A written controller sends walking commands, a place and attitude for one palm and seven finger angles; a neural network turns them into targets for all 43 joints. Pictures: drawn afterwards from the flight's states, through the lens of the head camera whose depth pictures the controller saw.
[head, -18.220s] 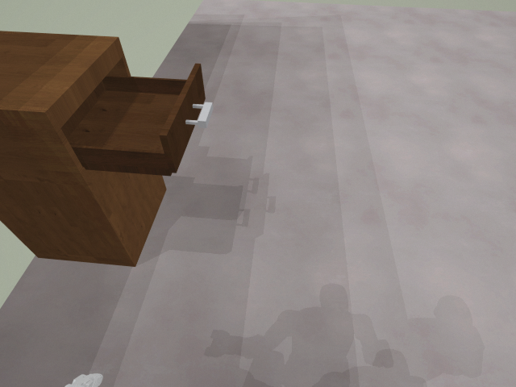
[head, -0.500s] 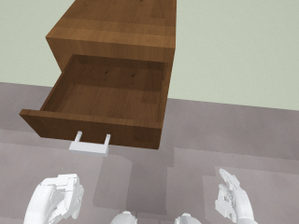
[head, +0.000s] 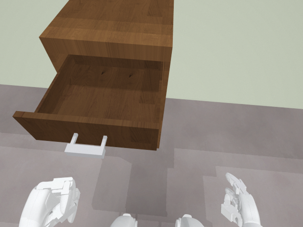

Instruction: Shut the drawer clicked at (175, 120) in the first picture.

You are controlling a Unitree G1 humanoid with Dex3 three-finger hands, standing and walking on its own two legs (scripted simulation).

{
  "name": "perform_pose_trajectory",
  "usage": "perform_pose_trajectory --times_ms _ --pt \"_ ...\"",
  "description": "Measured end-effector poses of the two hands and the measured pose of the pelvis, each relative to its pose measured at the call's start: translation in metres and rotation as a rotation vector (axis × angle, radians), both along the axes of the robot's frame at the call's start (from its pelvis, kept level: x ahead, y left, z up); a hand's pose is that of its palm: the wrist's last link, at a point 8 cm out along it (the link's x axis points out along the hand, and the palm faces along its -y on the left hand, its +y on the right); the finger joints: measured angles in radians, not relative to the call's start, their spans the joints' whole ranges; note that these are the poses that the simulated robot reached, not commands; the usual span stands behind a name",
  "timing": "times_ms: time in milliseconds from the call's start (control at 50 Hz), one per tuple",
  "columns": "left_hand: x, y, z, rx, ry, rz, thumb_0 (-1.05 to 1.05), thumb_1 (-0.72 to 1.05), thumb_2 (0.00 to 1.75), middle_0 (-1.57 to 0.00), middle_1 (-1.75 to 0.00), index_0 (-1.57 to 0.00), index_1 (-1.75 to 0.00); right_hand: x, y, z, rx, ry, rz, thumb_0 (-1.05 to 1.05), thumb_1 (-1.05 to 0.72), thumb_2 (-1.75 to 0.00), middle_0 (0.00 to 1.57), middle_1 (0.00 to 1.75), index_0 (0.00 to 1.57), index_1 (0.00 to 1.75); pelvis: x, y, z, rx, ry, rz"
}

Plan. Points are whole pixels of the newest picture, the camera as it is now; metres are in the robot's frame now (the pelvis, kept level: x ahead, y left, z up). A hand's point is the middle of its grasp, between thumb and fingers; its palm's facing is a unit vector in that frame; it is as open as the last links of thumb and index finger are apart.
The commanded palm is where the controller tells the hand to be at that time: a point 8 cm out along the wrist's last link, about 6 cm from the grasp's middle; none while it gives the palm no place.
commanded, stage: bring the fist close to the handle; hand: left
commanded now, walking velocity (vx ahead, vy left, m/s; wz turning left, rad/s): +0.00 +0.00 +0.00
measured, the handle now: (87, 144) +0.35 +0.22 -0.04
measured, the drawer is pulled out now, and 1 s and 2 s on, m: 0.29 0.29 0.26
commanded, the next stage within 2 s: push the drawer shut in 1.32 s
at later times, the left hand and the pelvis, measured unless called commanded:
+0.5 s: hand (84, 191) +0.21 +0.18 +0.00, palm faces -0.04 -1.00 -0.05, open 3.3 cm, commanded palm +0.19 +0.24 +0.01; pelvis -0.01 +0.00 -0.03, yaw -1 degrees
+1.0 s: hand (91, 181) +0.24 +0.18 -0.05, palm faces -0.06 -1.00 -0.04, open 3.3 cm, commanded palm +0.22 +0.23 -0.03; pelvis -0.02 +0.00 -0.06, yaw -1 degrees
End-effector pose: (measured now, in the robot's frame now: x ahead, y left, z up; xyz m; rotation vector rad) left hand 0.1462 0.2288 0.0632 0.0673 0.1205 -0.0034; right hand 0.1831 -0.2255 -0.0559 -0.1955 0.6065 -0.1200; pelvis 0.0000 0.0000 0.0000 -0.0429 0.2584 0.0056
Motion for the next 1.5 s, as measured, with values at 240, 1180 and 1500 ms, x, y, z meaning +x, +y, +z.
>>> perform_pose_trajectory --times_ms 240,1180,1500 --pt "0.018 0.004 -0.031 -0.008 -0.011 -0.012 0.02 0.90 0.90 -1.40 -1.60 -1.39 -1.60 -0.003 -0.010 -0.018 -0.033 0.028 0.004 0.01 -0.91 -0.90 0.20 0.30 0.20 0.30 -0.005 -0.005 -0.015 -0.002 0.040 -0.002" --pt "0.075 0.008 -0.101 -0.030 -0.035 -0.060 0.02 0.90 0.90 -1.40 -1.60 -1.39 -1.60 -0.030 -0.007 -0.086 -0.050 0.195 0.026 0.01 -0.91 -0.90 0.20 0.30 0.20 0.30 -0.023 0.006 -0.062 -0.008 0.174 -0.016" --pt "0.076 -0.001 -0.099 -0.026 -0.046 -0.069 0.02 0.90 0.90 -1.40 -1.60 -1.39 -1.60 -0.025 -0.006 -0.082 -0.059 0.184 0.036 0.01 -0.91 -0.90 0.20 0.30 0.20 0.30 -0.022 0.006 -0.062 -0.008 0.173 -0.013"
